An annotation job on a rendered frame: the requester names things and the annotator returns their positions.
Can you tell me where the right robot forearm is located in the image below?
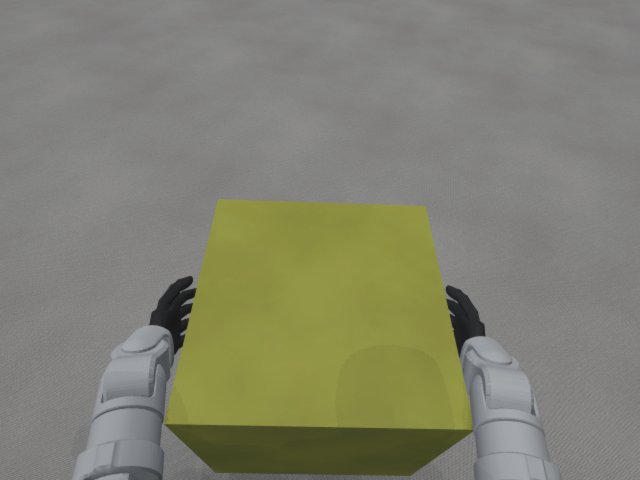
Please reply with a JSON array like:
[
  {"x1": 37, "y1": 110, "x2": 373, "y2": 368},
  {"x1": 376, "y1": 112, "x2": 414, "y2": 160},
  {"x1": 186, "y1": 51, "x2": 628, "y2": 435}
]
[{"x1": 460, "y1": 336, "x2": 562, "y2": 480}]

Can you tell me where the left robot hand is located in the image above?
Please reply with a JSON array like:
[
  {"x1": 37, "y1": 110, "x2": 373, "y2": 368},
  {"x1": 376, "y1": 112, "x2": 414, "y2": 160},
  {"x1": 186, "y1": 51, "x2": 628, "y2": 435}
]
[{"x1": 149, "y1": 276, "x2": 196, "y2": 355}]

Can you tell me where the right robot hand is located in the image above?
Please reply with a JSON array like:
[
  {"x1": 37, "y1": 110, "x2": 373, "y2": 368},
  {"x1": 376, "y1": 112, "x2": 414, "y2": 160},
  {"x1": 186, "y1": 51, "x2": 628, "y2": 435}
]
[{"x1": 446, "y1": 285, "x2": 486, "y2": 359}]

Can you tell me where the left robot forearm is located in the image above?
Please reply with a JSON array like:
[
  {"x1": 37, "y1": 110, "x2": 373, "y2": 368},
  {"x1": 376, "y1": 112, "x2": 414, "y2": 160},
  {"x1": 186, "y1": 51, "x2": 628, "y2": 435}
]
[{"x1": 72, "y1": 325, "x2": 174, "y2": 480}]

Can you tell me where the carton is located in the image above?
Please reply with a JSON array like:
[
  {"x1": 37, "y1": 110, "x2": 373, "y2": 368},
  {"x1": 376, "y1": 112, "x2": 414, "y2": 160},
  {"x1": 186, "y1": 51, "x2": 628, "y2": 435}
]
[{"x1": 164, "y1": 199, "x2": 473, "y2": 476}]

